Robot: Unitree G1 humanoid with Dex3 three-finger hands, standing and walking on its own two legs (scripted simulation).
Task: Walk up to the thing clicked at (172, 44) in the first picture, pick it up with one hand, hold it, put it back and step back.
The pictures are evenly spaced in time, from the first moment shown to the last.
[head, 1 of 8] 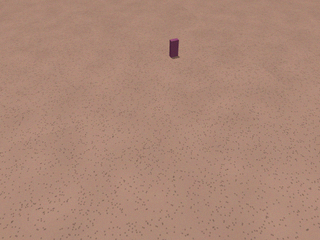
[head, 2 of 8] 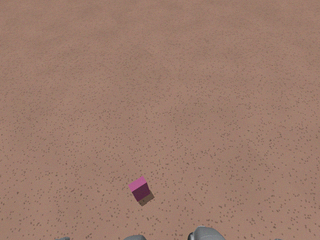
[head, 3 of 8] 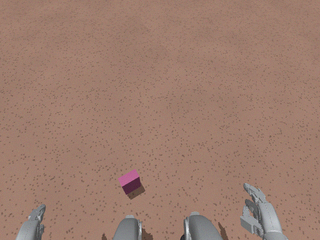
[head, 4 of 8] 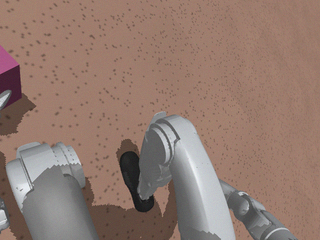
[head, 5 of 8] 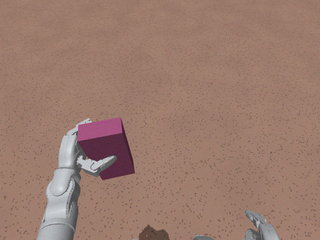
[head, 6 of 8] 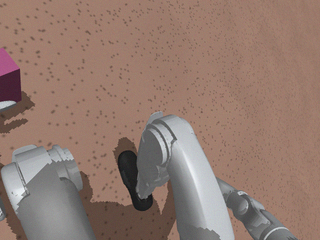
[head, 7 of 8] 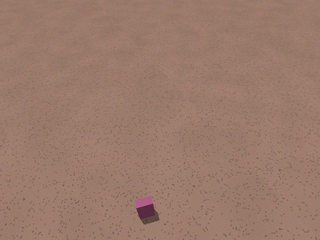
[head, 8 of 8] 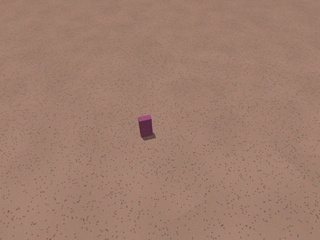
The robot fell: no
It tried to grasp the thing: yes
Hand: left
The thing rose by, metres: 0.68
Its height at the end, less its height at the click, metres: +0.00
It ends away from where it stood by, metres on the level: 0.01
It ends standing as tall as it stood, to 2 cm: yes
